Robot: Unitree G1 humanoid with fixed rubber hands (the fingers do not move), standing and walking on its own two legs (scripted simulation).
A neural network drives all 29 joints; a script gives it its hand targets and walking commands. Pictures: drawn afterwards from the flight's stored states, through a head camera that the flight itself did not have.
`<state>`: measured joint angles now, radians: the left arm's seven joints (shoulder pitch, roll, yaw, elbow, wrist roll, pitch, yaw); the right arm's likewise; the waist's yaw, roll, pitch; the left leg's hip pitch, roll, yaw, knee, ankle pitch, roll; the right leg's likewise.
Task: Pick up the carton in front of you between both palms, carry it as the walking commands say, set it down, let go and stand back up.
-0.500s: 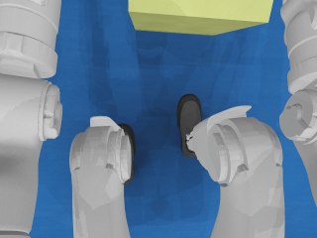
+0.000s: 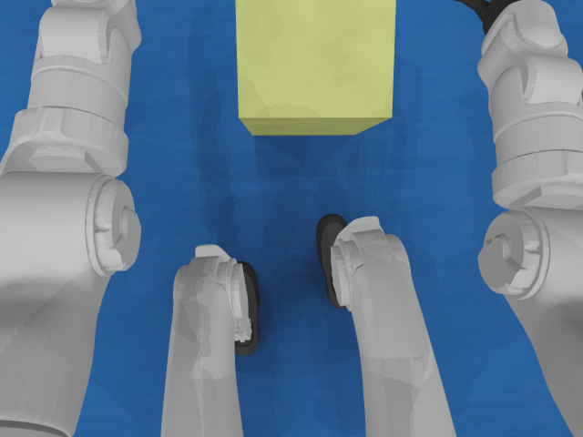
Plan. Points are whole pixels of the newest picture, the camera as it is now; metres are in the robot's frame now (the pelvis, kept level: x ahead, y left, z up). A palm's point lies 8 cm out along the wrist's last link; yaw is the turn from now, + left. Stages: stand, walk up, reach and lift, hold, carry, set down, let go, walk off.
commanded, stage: set down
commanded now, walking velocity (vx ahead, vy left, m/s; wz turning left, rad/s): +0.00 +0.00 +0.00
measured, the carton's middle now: (308, 67) +0.55 -0.10 -0.35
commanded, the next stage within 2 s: let go in 0.48 s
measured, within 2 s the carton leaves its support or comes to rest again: neither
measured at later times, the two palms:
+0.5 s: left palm out of the picture +0.60 +0.11 +0.06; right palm out of the picture +0.51 -0.28 +0.05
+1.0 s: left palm out of the picture +0.45 +0.16 +0.15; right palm out of the picture +0.39 -0.26 +0.15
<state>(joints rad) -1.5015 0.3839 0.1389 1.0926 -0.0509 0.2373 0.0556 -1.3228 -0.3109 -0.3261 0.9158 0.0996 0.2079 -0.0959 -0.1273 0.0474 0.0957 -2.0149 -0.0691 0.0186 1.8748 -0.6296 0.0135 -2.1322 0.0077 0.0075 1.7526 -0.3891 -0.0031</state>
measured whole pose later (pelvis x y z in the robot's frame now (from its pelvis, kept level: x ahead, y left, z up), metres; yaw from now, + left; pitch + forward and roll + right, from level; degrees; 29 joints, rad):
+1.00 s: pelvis +0.08 -0.01 +0.25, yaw +0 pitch +31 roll +1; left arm -0.49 0.14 0.19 0.60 0.09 0.11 0.06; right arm -0.39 -0.22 -0.18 0.58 -0.03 0.08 0.12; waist -0.08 0.01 -0.03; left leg -0.98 -0.06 -0.06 0.79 -0.34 0.00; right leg -1.08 0.01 -0.01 0.73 -0.18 -0.02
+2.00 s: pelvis +0.12 +0.00 +0.29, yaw -2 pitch -2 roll -1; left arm 0.21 0.22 0.03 0.54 0.04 0.07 -0.01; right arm 0.24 -0.25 -0.04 0.45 -0.03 0.15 -0.01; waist 0.00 0.04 0.03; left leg -0.12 -0.02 -0.05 0.53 -0.38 0.01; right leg -0.24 0.04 0.01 0.51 -0.24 -0.01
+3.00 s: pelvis +0.12 -0.01 +0.30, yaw -1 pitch -2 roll +0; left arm 0.15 0.35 0.03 0.92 0.02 0.00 0.01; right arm 0.21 -0.37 0.00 0.87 -0.03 -0.01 -0.03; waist 0.00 0.03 0.00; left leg -0.07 -0.04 -0.06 0.41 -0.31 0.01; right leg -0.21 0.02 0.00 0.46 -0.22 -0.02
